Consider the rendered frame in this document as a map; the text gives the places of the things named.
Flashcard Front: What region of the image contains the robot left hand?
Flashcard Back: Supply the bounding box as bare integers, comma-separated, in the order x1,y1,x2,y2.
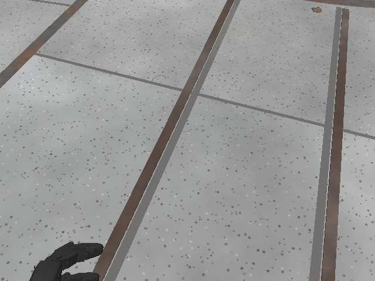
29,242,104,281

